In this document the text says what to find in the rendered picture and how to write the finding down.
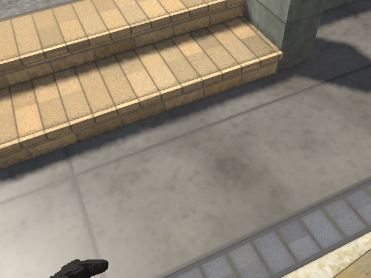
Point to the left robot hand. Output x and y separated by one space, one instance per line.
82 269

